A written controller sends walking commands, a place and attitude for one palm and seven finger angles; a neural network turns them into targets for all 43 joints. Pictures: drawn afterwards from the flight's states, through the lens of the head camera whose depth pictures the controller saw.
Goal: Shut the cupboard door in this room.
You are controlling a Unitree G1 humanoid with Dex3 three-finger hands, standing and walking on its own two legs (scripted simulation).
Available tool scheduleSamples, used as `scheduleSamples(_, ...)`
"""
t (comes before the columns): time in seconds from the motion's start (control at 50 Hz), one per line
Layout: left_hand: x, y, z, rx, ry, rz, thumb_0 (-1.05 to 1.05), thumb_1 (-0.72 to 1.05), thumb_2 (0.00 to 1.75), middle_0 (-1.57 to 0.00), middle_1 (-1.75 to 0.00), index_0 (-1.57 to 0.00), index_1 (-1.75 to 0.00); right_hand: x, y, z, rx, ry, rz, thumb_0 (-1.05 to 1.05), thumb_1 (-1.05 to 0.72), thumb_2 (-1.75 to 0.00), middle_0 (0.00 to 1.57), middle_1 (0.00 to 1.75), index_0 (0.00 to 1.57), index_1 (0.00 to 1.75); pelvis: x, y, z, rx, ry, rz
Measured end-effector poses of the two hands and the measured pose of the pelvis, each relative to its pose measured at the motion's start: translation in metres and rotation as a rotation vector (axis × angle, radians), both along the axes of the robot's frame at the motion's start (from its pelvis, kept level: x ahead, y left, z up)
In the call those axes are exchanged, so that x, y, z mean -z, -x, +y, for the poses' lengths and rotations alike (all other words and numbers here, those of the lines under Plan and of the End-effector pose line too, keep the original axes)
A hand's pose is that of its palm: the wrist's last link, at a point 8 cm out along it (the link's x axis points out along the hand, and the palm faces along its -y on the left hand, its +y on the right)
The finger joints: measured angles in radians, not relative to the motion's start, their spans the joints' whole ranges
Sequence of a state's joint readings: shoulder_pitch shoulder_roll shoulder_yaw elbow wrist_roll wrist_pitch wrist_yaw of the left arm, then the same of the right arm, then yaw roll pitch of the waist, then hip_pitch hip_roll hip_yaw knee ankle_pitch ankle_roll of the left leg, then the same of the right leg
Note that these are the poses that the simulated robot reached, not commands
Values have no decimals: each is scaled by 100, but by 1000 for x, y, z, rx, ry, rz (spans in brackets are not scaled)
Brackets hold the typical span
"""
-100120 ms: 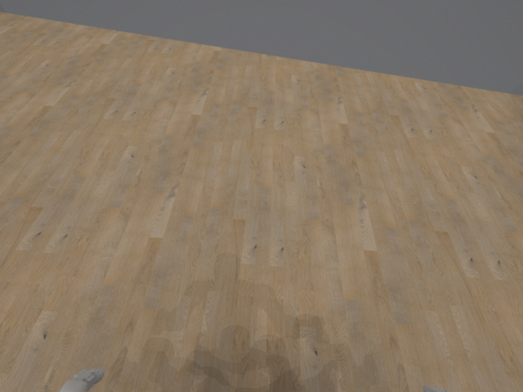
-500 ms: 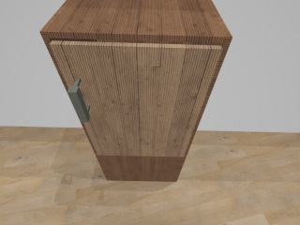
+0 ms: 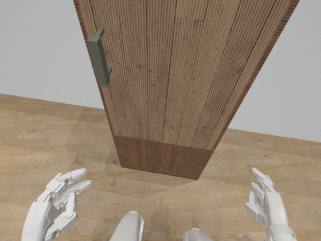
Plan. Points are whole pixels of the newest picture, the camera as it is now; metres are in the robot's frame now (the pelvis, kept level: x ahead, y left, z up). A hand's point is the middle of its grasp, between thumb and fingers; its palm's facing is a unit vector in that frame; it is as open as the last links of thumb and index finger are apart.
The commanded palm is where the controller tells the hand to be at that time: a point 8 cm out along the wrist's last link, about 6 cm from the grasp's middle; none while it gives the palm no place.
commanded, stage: raise the hand and make a fist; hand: left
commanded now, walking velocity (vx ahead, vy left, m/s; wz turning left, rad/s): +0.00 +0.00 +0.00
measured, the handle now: (102, 58) +0.50 +0.23 +0.16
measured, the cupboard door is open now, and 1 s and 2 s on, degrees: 0 0 0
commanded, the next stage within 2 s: bring the fist close to the handle in 1.44 s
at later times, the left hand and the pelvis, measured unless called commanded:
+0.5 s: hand (66, 179) +0.20 +0.21 +0.11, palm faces +0.01 -1.00 -0.04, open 3.6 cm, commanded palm +0.18 +0.26 +0.11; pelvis +0.00 +0.03 +0.02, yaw +0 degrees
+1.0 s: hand (64, 153) +0.23 +0.21 +0.15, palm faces +0.00 -1.00 -0.07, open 3.1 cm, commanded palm +0.22 +0.26 +0.16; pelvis +0.02 +0.02 +0.05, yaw +0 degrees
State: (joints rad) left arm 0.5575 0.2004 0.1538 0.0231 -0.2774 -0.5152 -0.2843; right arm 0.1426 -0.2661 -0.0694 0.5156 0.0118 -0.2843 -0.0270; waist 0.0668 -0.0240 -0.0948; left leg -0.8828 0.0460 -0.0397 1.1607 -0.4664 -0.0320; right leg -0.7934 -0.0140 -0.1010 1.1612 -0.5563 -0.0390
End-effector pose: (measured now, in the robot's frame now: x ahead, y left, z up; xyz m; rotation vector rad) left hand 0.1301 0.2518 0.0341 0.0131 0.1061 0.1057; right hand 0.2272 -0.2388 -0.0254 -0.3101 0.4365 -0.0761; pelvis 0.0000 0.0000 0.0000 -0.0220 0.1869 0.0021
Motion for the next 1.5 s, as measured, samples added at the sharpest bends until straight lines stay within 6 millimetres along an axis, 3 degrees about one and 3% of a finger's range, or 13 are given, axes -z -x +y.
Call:
scheduleSamples(0.12, -56, -35, -8, 102, -59, -284, 2, 90, 90, -57, -71, -57, -71, 29, 14, 33, -15, -78, 44, 1, -90, -90, 20, 30, 20, 30, 9, 7, 5, -12, 29, -6)
scheduleSamples(0.22, -46, -68, -25, 254, 1, -66, 1, 90, 90, -66, -81, -66, -81, 36, 52, 46, 85, -170, 143, 1, -90, -90, 21, 30, 20, 30, -5, 5, 11, 10, 14, -15)
scheduleSamples(0.3, -43, -63, -8, 150, 23, 69, 1, 89, 90, -74, -89, -74, -89, 29, 79, 41, 165, -167, 207, 2, -90, -90, 21, 30, 20, 30, -20, -3, 17, 30, 3, -30)
scheduleSamples(0.38, -65, -51, 18, 14, -39, -43, 2, 90, 90, -81, -97, -81, -97, 23, 91, 31, 162, -104, 241, 2, -90, -90, 21, 30, 20, 30, -25, -7, 21, 25, 8, -35)
scheduleSamples(0.46, -79, -48, 21, 36, -53, -169, 2, 90, 90, -88, -105, -88, -105, 21, 88, 24, 122, -47, 238, 2, -90, -90, 21, 30, 20, 30, -22, -4, 27, 6, 21, -39)
scheduleSamples(0.54, -71, -56, 5, 157, -19, -125, 1, 90, 90, -95, -113, -95, -113, 11, 75, 24, 119, -37, 183, 2, -90, -90, 21, 30, 20, 30, -24, -1, 32, 4, 24, -45)
scheduleSamples(0.62, -71, -63, 4, 182, -22, -68, 1, 90, 90, -103, -121, -103, -121, -5, 61, 33, 123, -56, 117, 2, -90, -90, 20, 30, 20, 30, -30, -3, 33, 13, 18, -60)
scheduleSamples(0.76, -112, -67, 28, 39, -54, -196, 2, 89, 90, -116, -135, -116, -135, -22, 39, 55, 42, -97, 59, 1, -90, -90, 20, 30, 20, 30, -40, -10, 32, 2, 22, -93)
scheduleSamples(0.86, -108, -74, 15, 111, -38, -127, 1, 90, 90, -123, -143, -123, -143, -23, 35, 61, 5, -114, 68, 1, -90, -90, 21, 30, 20, 30, -45, -12, 31, -5, 21, -109)
scheduleSamples(0.94, -105, -79, 11, 142, -38, -67, 1, 90, 90, -127, -147, -127, -147, -23, 38, 57, 18, -113, 87, 1, -90, -90, 21, 30, 20, 30, -50, -14, 28, 0, 13, -119)
scheduleSamples(1.1, -140, -94, 21, 67, -60, -199, 2, 89, 90, -129, -149, -129, -149, -20, 48, 37, 42, -101, 128, 1, -90, -90, 21, 30, 20, 30, -56, -20, 19, -3, 7, -134)
scheduleSamples(1.26, -111, -99, -3, 147, -7, -24, 1, 90, 90, -129, -150, -129, -150, -22, 50, 16, 94, -90, 133, 2, -90, -90, 21, 30, 20, 30, -60, -25, 13, 11, -6, -129)
scheduleSamples(1.5, -129, -104, -6, 110, -46, -134, 1, 90, 90, -130, -150, -130, -150, -19, 40, 12, 70, -105, 135, 1, -90, -90, 20, 30, 20, 30, -59, -29, 5, 6, -10, -126)
